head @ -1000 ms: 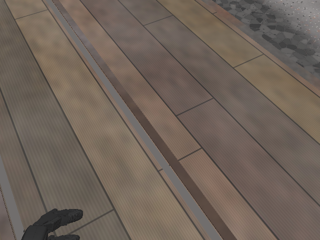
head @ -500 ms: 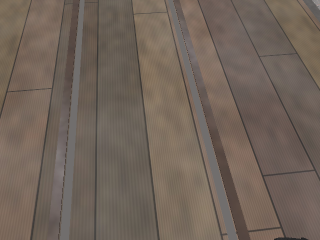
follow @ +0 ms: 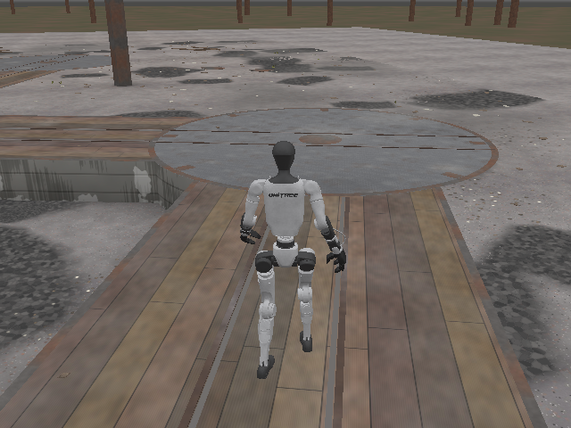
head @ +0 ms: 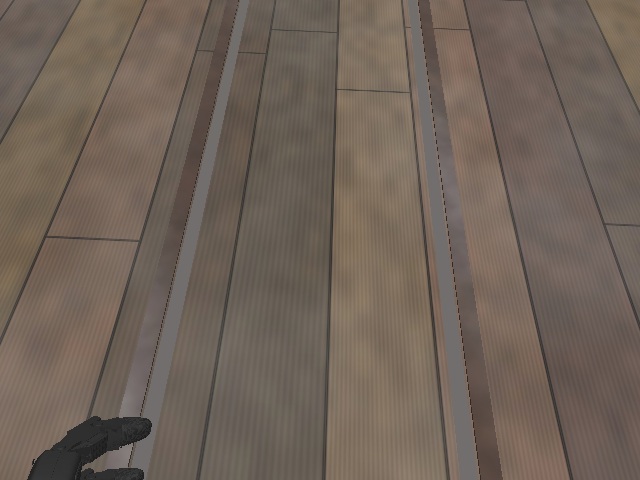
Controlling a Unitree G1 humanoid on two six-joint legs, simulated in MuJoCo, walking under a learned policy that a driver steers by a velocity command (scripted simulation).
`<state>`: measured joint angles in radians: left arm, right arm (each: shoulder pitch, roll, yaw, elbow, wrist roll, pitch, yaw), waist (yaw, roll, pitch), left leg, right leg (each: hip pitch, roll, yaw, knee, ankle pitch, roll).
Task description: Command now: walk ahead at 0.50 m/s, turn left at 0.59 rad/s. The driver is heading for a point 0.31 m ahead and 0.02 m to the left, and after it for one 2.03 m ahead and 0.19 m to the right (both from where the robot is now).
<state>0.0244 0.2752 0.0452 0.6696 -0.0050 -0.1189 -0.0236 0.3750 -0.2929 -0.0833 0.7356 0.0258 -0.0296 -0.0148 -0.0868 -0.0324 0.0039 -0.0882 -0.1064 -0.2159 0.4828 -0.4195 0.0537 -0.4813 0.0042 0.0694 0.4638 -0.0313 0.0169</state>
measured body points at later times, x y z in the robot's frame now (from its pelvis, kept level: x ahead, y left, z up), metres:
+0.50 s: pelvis +0.25 +0.03 +0.00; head +0.29 +0.05 +0.45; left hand +0.17 +0.31 -0.13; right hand +0.55 -0.12 -0.07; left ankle +0.36 +0.19 -0.71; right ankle +0.13 -0.13 -0.73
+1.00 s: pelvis +0.50 +0.10 +0.00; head +0.54 +0.09 +0.45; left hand +0.67 +0.35 -0.10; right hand +0.57 -0.18 -0.12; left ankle +0.36 +0.19 -0.73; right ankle +0.67 +0.00 -0.71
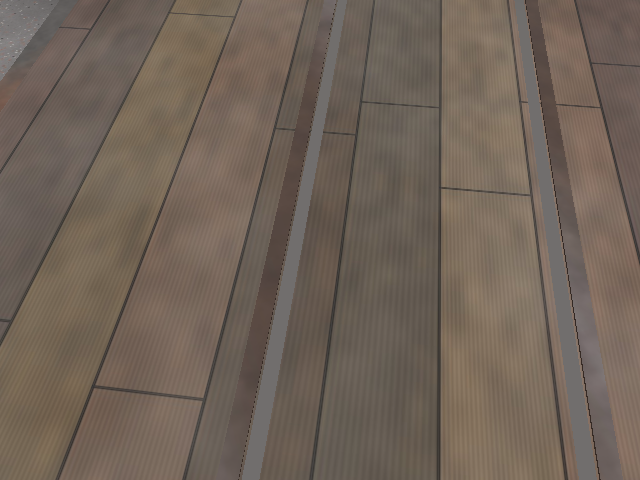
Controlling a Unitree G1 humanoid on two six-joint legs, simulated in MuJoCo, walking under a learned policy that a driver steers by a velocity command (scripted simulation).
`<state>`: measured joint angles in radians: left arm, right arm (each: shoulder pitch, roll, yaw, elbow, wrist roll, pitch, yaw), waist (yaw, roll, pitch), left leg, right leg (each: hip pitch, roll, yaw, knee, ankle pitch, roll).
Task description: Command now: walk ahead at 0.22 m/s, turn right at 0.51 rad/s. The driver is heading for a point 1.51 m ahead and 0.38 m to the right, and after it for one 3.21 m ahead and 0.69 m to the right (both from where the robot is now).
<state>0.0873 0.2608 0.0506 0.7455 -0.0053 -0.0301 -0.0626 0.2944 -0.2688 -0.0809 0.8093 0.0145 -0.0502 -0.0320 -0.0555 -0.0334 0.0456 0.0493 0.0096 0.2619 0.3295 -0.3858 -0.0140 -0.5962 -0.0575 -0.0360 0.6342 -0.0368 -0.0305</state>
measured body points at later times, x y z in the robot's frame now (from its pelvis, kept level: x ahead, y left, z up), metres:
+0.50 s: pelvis +0.13 +0.00 +0.00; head +0.16 -0.01 +0.45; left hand +0.36 +0.23 -0.08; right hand +0.20 -0.31 -0.09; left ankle +0.20 +0.13 -0.72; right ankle +0.16 -0.10 -0.73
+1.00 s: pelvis +0.28 -0.10 -0.01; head +0.31 -0.12 +0.44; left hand +0.61 -0.04 -0.07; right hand +0.10 -0.33 -0.13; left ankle +0.21 +0.13 -0.72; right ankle +0.30 -0.24 -0.73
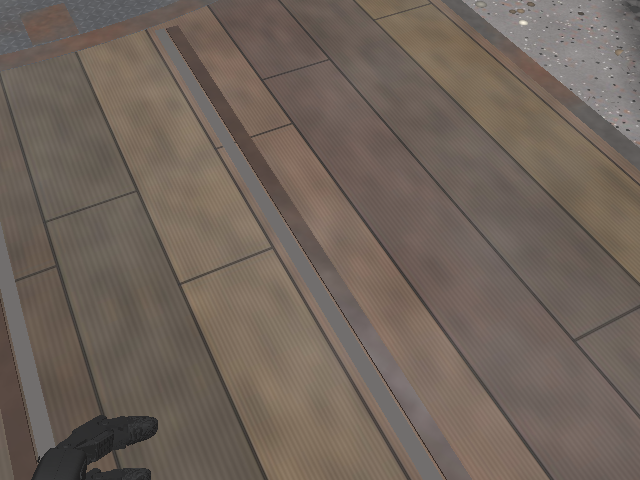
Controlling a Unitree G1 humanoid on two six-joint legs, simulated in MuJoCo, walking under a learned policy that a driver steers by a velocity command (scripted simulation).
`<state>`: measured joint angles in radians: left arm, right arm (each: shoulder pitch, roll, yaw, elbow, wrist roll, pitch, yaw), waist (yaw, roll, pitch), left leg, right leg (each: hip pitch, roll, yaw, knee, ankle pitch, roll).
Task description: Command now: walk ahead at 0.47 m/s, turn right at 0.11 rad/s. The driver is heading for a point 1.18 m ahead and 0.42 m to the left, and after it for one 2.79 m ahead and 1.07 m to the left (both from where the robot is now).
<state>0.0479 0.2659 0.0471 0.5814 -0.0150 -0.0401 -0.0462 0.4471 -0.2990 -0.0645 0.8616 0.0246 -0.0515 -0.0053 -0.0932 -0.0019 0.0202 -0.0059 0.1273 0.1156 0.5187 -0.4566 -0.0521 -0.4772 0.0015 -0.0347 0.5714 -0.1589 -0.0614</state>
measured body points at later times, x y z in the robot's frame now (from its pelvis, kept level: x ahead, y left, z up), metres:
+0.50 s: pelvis +0.28 +0.03 -0.01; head +0.31 +0.04 +0.44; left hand +0.25 +0.31 -0.14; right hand +0.53 -0.17 -0.09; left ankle +0.39 +0.13 -0.72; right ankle +0.09 -0.11 -0.71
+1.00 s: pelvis +0.57 +0.07 +0.00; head +0.59 +0.09 +0.45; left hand +0.65 +0.40 -0.07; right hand +0.77 -0.16 -0.11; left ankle +0.40 +0.13 -0.71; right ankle +0.72 +0.02 -0.72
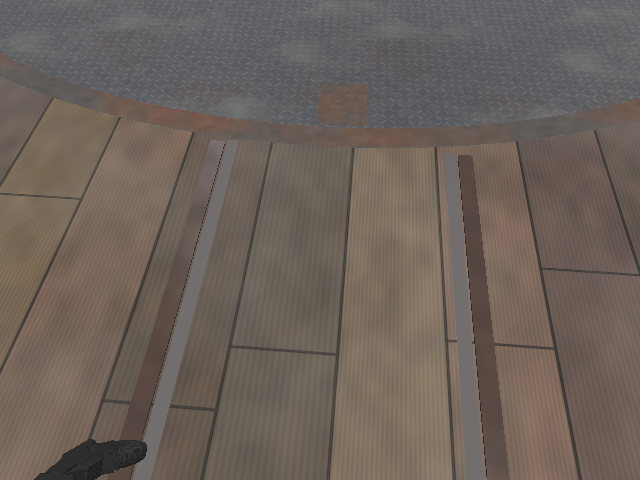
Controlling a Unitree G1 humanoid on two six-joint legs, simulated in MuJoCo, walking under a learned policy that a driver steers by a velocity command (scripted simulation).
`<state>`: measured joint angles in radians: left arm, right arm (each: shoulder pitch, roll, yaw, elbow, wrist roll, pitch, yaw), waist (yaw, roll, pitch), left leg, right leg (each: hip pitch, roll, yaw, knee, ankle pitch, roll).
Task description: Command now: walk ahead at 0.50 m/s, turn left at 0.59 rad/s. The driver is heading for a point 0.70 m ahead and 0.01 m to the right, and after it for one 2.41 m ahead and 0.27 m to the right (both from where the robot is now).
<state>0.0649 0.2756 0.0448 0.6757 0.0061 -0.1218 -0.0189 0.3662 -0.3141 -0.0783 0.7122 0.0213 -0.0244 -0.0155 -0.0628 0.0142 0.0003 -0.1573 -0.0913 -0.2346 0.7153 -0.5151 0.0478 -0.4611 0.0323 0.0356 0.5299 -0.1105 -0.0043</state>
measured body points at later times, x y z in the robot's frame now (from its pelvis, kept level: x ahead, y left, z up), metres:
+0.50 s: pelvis +0.26 +0.04 +0.00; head +0.30 +0.06 +0.45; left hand +0.17 +0.32 -0.13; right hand +0.56 -0.11 -0.06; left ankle +0.36 +0.17 -0.72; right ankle +0.11 -0.12 -0.71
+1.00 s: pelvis +0.54 +0.08 +0.00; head +0.57 +0.08 +0.45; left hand +0.73 +0.32 -0.09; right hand +0.58 -0.20 -0.13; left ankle +0.36 +0.17 -0.72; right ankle +0.69 -0.01 -0.71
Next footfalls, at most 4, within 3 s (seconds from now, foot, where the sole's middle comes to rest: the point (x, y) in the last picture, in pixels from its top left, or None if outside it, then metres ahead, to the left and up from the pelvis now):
0.48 left None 0.39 0.18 -0.76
1.02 right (318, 370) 0.73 -0.01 -0.76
1.48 left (229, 337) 0.83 0.19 -0.76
1.86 right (331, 387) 0.68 -0.04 -0.76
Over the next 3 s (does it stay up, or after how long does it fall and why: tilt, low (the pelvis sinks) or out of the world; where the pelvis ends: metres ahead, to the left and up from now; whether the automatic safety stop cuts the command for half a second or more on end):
stays up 0.71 0.09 0.01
